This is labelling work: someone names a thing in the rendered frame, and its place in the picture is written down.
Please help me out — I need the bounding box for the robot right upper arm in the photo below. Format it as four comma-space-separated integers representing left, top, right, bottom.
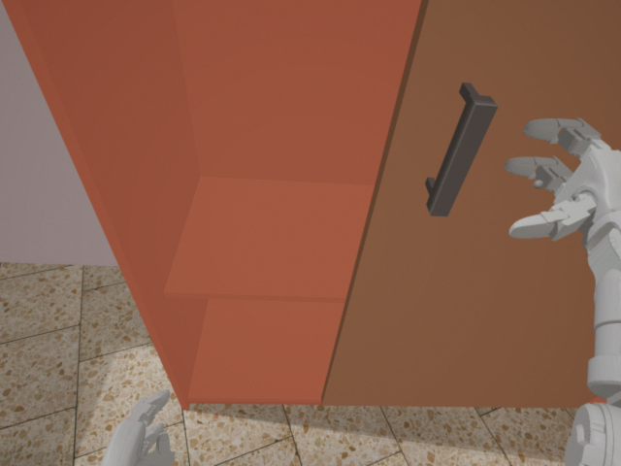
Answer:
565, 402, 621, 466

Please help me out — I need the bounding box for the wardrobe door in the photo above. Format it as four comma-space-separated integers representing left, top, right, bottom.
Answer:
321, 0, 621, 409

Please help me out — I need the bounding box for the robot right forearm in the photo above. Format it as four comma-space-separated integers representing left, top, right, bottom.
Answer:
581, 211, 621, 408

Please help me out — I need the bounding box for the robot left hand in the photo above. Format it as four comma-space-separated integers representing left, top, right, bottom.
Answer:
100, 389, 176, 466

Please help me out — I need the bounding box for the handle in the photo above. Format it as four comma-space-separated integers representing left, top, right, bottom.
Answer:
425, 83, 498, 216

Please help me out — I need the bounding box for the robot right hand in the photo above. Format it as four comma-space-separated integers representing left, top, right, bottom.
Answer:
504, 117, 621, 241

